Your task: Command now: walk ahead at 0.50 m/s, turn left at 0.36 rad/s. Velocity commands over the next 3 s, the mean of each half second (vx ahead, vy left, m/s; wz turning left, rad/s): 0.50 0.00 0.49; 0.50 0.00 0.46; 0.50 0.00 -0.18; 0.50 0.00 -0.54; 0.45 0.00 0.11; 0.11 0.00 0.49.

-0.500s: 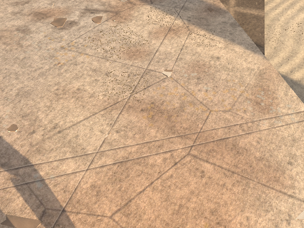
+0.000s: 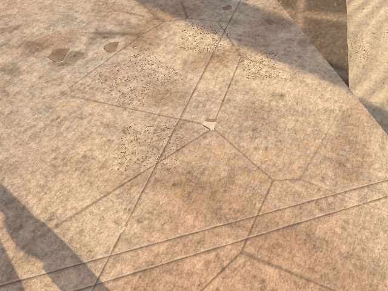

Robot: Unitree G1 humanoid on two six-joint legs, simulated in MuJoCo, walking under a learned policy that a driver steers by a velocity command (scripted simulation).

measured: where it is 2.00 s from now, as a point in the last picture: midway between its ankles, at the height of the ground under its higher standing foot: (116, 156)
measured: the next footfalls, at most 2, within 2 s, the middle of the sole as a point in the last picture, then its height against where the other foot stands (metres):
left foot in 0.34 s outside the picture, level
right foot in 0.84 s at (183, 234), level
